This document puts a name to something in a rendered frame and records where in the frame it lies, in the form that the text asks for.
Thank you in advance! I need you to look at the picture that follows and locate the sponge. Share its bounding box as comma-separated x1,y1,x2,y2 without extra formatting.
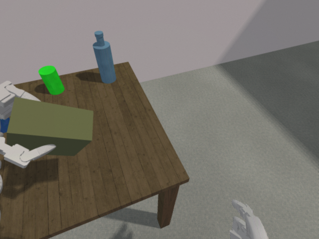
6,97,94,156

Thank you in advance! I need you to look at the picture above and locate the table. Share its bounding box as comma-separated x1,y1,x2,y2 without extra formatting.
0,62,189,239

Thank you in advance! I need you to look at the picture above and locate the robot left hand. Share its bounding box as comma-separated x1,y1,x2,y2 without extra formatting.
0,81,56,168

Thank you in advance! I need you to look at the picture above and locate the robot right hand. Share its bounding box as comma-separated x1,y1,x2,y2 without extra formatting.
230,199,269,239

